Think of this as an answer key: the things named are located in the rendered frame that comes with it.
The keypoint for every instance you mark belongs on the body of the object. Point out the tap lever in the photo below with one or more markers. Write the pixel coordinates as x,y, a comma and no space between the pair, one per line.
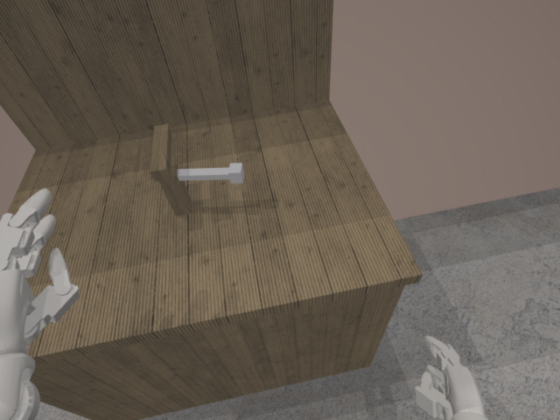
234,172

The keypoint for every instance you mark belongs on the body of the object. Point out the counter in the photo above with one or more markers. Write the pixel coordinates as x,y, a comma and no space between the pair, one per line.
197,291

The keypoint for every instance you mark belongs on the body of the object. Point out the robot left hand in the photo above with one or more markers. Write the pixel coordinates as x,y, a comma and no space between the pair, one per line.
22,236

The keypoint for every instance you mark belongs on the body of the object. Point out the robot right hand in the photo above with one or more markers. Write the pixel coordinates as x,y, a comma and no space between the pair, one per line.
455,391

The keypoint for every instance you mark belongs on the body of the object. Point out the robot left forearm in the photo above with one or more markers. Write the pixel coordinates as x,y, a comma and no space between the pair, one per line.
19,397

